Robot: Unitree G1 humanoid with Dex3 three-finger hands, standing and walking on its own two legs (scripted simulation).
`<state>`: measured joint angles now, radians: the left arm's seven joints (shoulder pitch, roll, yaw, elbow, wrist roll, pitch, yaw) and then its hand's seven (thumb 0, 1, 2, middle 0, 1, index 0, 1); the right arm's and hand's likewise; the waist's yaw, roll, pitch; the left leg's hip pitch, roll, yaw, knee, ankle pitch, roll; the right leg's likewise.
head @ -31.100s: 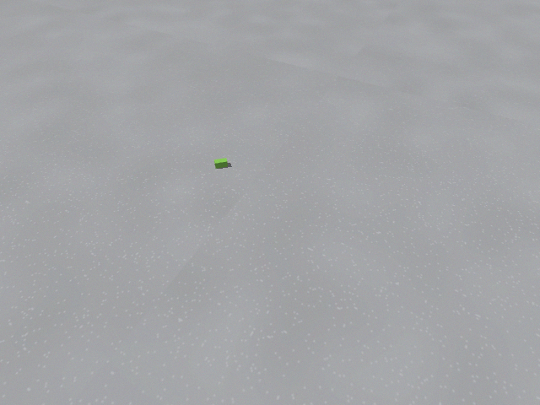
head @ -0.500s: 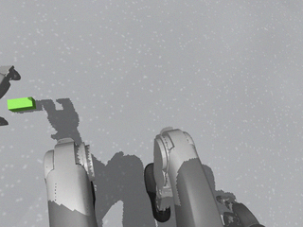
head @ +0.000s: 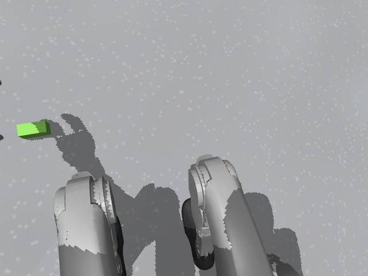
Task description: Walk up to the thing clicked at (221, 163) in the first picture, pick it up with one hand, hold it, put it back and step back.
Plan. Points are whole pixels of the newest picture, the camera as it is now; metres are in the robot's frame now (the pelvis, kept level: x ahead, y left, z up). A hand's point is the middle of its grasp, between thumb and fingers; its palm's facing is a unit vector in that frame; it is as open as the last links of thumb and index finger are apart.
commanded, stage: home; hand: left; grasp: from above
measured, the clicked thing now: (34, 129) +0.46 +0.34 -0.33
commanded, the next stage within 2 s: none
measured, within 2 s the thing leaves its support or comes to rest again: neither
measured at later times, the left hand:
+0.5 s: hand out of the picture +0.27 +0.29 +0.09, palm faces -0.08 -0.83 -0.55, open 7.5 cm
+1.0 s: hand out of the picture +0.22 +0.22 +0.30, palm faces +0.23 -0.95 -0.20, open 7.4 cm
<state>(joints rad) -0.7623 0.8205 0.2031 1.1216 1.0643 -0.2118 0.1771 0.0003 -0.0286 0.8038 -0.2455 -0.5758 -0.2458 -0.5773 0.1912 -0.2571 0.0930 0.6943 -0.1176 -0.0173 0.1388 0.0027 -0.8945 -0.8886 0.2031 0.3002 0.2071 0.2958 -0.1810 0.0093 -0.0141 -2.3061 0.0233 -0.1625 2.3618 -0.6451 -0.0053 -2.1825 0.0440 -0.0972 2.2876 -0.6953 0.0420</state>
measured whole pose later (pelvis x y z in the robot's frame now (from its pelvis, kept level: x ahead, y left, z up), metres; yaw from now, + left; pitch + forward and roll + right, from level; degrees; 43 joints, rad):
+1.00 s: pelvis +0.07 +0.00 +0.36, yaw +10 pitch +14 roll -4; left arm 0.44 0.23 0.07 -0.07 -0.08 0.44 0.06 0.01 0.90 0.90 -0.20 -0.30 -0.20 -0.30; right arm 0.32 -0.21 0.04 0.54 0.03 -0.17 -0.18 0.01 -0.90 -0.89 0.20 0.30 0.21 0.30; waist -0.08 0.05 -0.19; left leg -0.85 0.04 -0.07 1.09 -0.48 -0.01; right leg -0.76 0.02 -0.06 1.02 -0.50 0.01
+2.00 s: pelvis +0.08 +0.00 +0.37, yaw +10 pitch +9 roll -3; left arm 0.50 0.22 0.03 -0.12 -0.06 0.45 0.01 0.01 0.90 0.90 -0.20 -0.30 -0.20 -0.30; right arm 0.30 -0.22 0.03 0.55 0.00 -0.24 -0.19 0.01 -0.90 -0.89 0.20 0.30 0.21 0.30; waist -0.04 0.05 -0.16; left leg -0.70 0.03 -0.06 1.00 -0.46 -0.01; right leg -0.62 0.01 -0.05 0.94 -0.48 0.01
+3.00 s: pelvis +0.09 +0.00 +0.37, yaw +10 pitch +10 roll -3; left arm 0.51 0.24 0.03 -0.15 -0.06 0.44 0.02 0.01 0.90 0.90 -0.20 -0.30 -0.20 -0.30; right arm 0.30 -0.22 0.03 0.53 0.01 -0.24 -0.18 0.01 -0.90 -0.89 0.20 0.30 0.21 0.30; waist -0.04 0.05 -0.16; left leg -0.72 0.03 -0.06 1.01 -0.47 -0.02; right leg -0.64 0.01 -0.05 0.95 -0.49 0.01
